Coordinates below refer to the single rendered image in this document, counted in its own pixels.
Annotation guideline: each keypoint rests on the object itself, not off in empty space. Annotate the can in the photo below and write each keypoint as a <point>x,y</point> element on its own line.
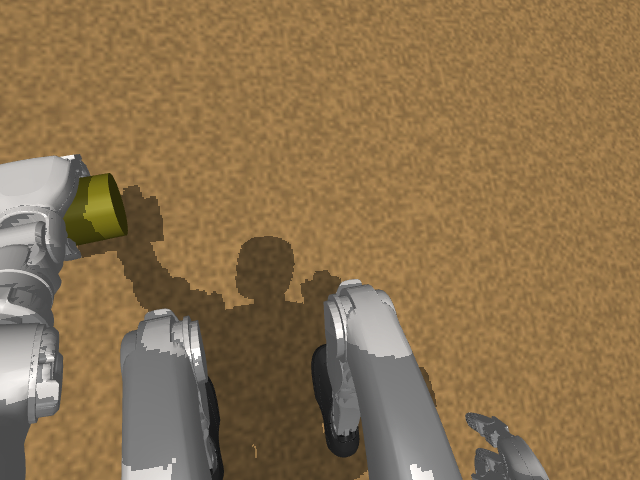
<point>97,212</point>

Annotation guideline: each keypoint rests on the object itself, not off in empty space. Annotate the left robot foot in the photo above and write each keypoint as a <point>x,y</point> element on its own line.
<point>217,472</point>

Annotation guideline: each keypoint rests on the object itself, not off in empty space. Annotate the left robot hand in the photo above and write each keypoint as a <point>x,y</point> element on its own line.
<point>50,182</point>

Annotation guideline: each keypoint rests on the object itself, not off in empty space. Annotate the right robot foot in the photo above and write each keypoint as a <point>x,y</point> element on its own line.
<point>340,445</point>

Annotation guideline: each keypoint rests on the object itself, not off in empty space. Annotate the right robot hand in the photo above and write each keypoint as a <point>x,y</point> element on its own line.
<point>515,461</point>

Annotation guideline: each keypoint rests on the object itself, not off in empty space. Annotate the left robot arm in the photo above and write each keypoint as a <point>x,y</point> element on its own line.
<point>32,251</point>

